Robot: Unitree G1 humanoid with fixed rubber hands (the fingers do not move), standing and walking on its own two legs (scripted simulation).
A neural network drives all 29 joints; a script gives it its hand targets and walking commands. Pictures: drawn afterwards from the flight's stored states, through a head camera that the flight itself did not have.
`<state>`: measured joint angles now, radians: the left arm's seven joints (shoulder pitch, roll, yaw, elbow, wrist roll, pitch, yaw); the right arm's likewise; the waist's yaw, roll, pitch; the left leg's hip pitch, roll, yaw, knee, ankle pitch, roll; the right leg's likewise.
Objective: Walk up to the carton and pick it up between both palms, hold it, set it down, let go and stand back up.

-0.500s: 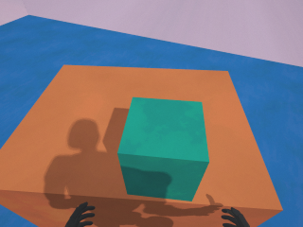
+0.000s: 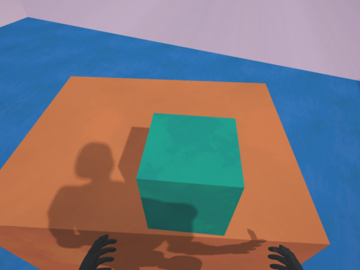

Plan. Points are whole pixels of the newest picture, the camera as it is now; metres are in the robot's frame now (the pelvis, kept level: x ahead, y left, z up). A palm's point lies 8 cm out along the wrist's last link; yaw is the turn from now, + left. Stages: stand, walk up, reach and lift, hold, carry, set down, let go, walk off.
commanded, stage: stand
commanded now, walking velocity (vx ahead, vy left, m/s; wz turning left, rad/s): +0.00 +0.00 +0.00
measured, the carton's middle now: (189, 175) +0.38 +0.01 -0.02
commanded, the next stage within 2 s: none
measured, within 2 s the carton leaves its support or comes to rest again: neither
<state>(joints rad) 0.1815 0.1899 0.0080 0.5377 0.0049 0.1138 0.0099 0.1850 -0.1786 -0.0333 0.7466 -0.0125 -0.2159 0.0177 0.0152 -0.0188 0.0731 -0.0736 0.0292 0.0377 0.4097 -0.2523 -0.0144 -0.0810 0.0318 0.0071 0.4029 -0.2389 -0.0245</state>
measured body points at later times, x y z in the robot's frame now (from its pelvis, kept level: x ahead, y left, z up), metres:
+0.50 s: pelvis -0.03 +0.01 +0.00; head -0.06 +0.01 +0.45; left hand +0.04 +0.27 -0.13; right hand +0.04 -0.24 -0.13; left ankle -0.01 +0.12 -0.74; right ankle -0.01 -0.10 -0.74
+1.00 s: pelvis -0.09 +0.02 -0.01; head -0.10 +0.01 +0.44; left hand -0.08 +0.27 -0.14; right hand -0.08 -0.24 -0.15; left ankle -0.02 +0.13 -0.74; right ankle -0.01 -0.10 -0.74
